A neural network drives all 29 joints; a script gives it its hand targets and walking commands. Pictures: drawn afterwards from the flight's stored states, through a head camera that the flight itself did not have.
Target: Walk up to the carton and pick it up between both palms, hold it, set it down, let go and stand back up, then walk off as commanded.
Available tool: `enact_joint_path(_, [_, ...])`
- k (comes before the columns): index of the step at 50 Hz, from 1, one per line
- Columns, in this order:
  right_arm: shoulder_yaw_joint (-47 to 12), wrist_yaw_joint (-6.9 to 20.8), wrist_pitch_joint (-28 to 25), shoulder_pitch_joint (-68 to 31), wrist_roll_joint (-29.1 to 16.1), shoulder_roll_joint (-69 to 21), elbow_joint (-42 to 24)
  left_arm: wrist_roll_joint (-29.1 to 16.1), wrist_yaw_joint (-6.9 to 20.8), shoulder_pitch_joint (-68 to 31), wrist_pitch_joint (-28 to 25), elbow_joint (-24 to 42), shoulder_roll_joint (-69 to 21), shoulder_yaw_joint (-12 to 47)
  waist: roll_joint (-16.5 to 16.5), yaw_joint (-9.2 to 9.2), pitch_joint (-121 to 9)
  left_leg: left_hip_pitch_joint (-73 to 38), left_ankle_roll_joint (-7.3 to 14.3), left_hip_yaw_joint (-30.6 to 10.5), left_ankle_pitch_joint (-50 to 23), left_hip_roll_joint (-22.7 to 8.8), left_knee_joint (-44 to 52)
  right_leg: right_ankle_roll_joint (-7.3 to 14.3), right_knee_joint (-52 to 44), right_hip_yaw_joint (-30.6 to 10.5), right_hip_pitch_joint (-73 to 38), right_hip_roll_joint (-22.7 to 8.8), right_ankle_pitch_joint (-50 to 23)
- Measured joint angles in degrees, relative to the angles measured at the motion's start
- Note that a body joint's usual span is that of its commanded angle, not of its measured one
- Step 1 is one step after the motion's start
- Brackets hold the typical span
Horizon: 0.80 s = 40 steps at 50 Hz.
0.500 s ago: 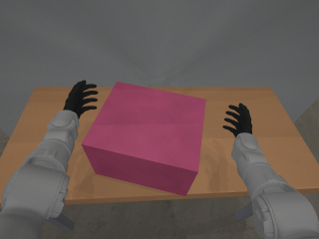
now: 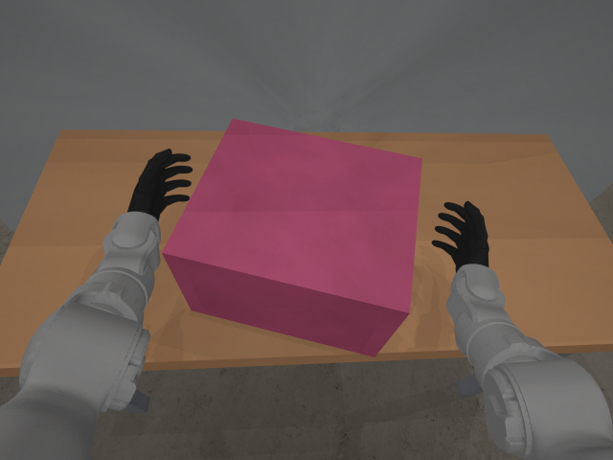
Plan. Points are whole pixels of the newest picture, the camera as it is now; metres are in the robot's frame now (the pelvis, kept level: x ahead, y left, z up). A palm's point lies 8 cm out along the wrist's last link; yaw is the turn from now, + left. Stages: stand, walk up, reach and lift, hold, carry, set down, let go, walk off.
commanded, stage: reach and lift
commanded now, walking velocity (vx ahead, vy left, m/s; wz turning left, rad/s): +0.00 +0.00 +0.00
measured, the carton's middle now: (303, 236) +0.44 +0.01 -0.01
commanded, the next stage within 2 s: none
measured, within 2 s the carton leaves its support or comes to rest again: leaves its support in 1.74 s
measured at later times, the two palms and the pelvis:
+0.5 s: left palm (176, 207) +0.45 +0.18 +0.05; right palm (456, 250) +0.40 -0.20 +0.02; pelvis +0.00 +0.00 +0.00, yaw +0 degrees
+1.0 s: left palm (180, 207) +0.45 +0.18 +0.04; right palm (456, 250) +0.40 -0.20 +0.02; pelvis +0.00 +0.00 +0.00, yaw +0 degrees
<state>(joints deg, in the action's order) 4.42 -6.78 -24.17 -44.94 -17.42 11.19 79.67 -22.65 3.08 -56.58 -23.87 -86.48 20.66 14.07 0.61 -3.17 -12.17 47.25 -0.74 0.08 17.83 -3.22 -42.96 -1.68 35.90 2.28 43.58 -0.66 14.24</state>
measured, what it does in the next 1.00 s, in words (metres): stands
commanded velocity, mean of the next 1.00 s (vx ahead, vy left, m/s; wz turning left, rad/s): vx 0.00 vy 0.00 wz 0.00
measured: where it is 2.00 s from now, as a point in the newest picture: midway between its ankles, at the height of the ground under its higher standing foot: outside the picture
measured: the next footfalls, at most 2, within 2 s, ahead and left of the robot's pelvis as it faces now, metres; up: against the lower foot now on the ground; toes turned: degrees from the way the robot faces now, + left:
none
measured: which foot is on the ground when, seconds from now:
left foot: down 0.00-1.00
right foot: down 0.00-1.00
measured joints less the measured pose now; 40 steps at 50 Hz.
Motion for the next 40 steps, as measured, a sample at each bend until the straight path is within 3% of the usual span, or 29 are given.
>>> enact_joint_path(6, [-0.01, 0.12, 1.14, -2.23, -0.14, 0.00, 1.34, -1.28, -0.22, -0.95, 0.08, -0.90, -0.29, 1.57, 0.00, 0.00, -0.01, 0.76, 0.16, -0.19, 0.02, 0.00, -0.62, 0.00, 0.57, 0.16, 0.66, 0.01, 0.05])
enact_joint_path(25, [0.07, -0.89, 0.39, -2.99, 4.71, -1.24, 1.38, 7.04, -1.35, -1.87, -0.67, -0.91, -4.66, -1.57, 0.00, 0.00, -0.26, 0.94, 0.39, -0.48, 0.08, 0.03, -0.67, -0.11, 0.60, 0.45, 0.74, 0.00, 0.18])
enact_joint_path(40, [0.67, -1.46, -0.39, -3.04, 5.14, -1.40, 1.59, 8.27, -2.00, -1.96, -0.56, -0.90, -5.00, -3.03, 0.00, 0.00, -0.26, 1.05, 0.39, -0.48, 0.18, 0.03, -0.67, -0.11, 0.60, 0.45, 0.85, 0.00, 0.30])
